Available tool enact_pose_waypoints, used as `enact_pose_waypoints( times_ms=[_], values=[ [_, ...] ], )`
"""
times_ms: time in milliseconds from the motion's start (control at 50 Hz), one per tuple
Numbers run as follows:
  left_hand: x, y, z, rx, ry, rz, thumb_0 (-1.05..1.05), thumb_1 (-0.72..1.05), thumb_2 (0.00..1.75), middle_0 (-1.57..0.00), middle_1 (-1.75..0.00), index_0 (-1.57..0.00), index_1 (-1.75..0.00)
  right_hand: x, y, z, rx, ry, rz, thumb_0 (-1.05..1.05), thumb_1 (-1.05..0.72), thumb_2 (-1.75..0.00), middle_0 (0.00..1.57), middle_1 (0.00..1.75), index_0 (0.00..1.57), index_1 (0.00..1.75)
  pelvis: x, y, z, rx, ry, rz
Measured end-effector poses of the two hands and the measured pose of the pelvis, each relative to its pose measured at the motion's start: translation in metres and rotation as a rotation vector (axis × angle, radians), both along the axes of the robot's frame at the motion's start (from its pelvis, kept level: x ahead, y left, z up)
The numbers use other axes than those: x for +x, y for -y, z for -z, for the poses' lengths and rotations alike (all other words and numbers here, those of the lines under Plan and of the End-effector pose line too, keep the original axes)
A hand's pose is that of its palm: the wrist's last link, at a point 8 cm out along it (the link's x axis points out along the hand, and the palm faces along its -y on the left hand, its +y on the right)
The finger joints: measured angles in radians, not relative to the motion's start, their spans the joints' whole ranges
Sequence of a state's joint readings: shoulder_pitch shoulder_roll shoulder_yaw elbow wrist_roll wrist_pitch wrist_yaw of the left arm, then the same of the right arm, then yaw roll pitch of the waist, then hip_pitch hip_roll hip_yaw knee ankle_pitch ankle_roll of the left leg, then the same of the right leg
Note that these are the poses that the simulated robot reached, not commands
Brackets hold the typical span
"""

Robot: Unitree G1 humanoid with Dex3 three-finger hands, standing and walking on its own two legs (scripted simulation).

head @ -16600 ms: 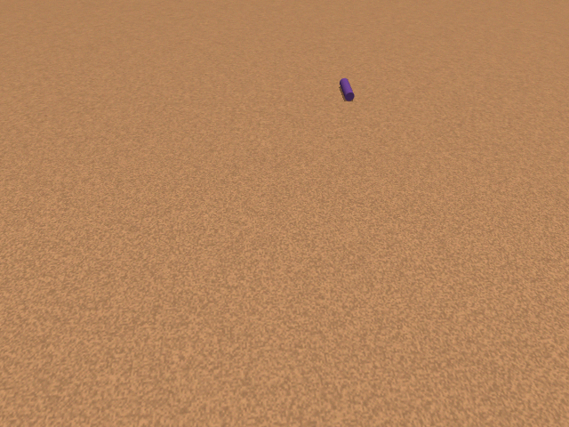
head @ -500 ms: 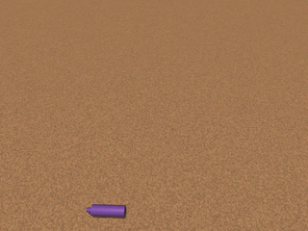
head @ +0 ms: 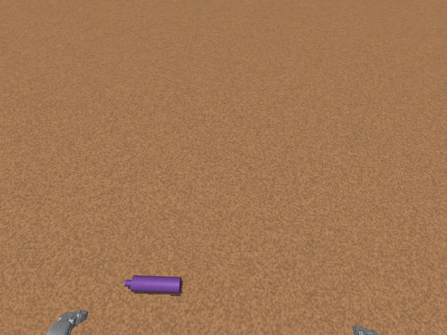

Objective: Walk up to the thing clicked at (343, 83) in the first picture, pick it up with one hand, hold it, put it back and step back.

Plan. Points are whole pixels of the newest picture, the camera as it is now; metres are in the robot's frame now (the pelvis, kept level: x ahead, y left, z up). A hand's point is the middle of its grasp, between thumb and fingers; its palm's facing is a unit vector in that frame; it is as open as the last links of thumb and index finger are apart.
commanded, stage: rise first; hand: left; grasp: from above
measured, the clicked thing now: (153, 284) +0.40 +0.27 -0.74
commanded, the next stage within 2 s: none
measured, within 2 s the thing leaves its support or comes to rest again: neither
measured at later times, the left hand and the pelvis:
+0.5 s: hand out of the picture +0.14 +0.27 -0.22, palm faces -0.18 -0.87 -0.45, open 13.9 cm; pelvis +0.00 +0.02 -0.08, yaw -1 degrees
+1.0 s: hand (111, 327) +0.20 +0.29 -0.40, palm faces -0.45 -0.53 -0.72, open 14.2 cm; pelvis -0.04 +0.01 -0.25, yaw -1 degrees
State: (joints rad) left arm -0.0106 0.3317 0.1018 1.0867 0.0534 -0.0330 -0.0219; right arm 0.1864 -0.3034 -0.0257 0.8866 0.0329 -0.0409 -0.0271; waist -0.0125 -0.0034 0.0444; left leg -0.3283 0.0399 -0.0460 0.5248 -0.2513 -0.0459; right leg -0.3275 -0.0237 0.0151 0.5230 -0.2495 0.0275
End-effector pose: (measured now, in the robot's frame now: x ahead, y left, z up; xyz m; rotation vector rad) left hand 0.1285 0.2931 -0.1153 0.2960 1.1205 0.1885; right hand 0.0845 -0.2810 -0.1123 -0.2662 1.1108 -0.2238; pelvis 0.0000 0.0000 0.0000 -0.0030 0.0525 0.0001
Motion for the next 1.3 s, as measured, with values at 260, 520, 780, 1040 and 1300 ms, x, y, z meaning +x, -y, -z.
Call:
enact_pose_waypoints(
  times_ms=[260, 520, 780, 1040, 1300],
  values=[
    [0.018, -0.009, 0.028, 0.076, -0.026, 0.099, 0.01, -0.13, 0.99, -0.05, -1.03, -0.06, -1.01, 0.022, -0.034, 0.024, 0.071, 0.142, -0.005, 0.01, -0.90, -0.90, 0.20, 0.30, 0.20, 0.30, -0.002, -0.009, 0.035, -0.004, -0.132, 0.012],
    [0.007, -0.013, 0.068, 0.146, -0.013, 0.202, 0.00, -0.51, 1.01, -0.07, -1.08, -0.06, -1.09, 0.071, -0.045, 0.055, 0.038, 0.262, -0.088, 0.01, -0.91, -0.90, 0.20, 0.30, 0.20, 0.30, -0.002, -0.017, 0.085, -0.025, -0.251, 0.006],
    [0.023, -0.021, 0.129, 0.265, -0.006, 0.376, 0.00, -0.56, 1.00, -0.08, -1.06, -0.07, -1.07, 0.096, -0.054, 0.112, 0.047, 0.335, -0.179, 0.01, -0.93, -0.91, 0.20, 0.30, 0.20, 0.30, -0.014, -0.016, 0.148, -0.037, -0.388, -0.004],
    [0.096, -0.023, 0.246, 0.492, 0.152, 0.711, 0.00, -0.55, 1.00, -0.08, -1.06, -0.07, -1.06, 0.060, -0.031, 0.259, 0.030, 0.179, -0.179, 0.01, -0.91, -0.90, 0.20, 0.30, 0.20, 0.30, -0.049, -0.014, 0.268, -0.039, -0.528, 0.010],
    [0.143, -0.025, 0.327, 0.624, 0.205, 0.919, 0.00, -0.54, 1.02, -0.08, -1.06, -0.07, -1.06, -0.047, -0.022, 0.365, 0.039, -0.105, -0.080, 0.01, -0.91, -0.90, 0.20, 0.30, 0.20, 0.30, -0.081, -0.015, 0.353, -0.052, -0.529, 0.031]
  ],
)
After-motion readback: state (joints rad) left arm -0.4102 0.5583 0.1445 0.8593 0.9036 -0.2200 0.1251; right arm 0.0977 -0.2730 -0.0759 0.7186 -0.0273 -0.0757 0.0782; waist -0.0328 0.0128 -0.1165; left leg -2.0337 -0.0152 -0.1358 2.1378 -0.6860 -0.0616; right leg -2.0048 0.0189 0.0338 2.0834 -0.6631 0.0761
